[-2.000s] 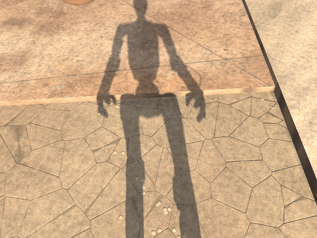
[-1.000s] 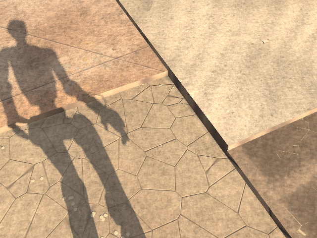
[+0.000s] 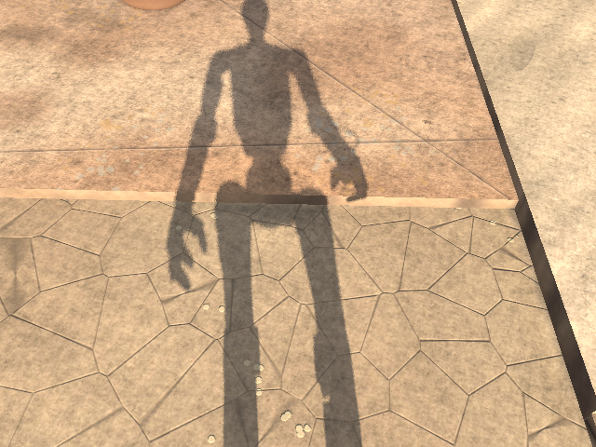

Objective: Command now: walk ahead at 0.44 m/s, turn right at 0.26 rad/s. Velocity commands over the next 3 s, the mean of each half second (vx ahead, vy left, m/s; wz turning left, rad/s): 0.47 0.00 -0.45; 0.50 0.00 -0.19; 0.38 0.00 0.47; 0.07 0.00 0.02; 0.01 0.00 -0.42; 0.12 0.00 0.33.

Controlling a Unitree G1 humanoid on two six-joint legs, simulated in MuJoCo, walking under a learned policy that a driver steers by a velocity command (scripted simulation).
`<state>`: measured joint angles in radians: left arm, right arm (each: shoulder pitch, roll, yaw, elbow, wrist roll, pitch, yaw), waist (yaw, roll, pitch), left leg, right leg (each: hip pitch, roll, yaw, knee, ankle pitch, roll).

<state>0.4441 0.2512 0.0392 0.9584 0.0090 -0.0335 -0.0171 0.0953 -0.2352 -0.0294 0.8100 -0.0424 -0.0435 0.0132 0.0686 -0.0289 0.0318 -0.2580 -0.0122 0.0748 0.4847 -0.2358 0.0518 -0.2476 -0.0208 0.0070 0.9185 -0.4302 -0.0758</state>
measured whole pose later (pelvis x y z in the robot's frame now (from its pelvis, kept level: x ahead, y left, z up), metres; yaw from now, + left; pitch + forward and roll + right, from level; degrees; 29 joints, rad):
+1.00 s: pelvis +0.54 -0.11 -0.02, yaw -20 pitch +1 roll +0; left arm 0.41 0.27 0.04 0.95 0.03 -0.07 0.02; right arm 0.09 -0.25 -0.02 0.76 -0.04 -0.05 0.03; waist 0.04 0.00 0.05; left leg -0.46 -0.04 0.08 0.54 -0.08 0.12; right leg 0.08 0.09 0.01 0.50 -0.44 -0.09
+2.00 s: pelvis +0.83 -0.19 +0.00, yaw -6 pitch +0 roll +0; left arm 0.27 0.27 0.06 0.84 0.02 0.04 0.00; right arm 0.23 -0.24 -0.02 0.82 -0.03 0.03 -0.05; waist 0.03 -0.03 0.03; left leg -0.18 -0.01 0.02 0.44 -0.26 0.03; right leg -0.46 0.07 0.02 0.91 -0.42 -0.02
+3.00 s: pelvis +0.88 -0.23 +0.00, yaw -5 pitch +1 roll +0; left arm 0.09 0.29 0.03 0.78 0.01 0.01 0.01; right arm 0.37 -0.27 -0.07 0.89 -0.01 0.01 -0.02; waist -0.05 -0.02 0.07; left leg -0.10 -0.09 -0.19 0.39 -0.29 0.05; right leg -0.49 0.02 0.04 0.79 -0.31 0.03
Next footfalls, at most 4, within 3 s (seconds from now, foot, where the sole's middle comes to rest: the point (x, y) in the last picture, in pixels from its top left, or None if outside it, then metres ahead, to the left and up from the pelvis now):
0.42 right None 0.35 -0.12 -0.77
0.98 left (359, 356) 0.71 -0.09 -0.77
1.48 right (431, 281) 0.95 -0.29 -0.77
1.86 left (356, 303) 0.86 -0.09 -0.78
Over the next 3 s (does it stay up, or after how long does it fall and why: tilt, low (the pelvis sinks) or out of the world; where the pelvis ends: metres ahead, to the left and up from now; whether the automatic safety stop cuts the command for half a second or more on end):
stays up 0.88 -0.23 0.00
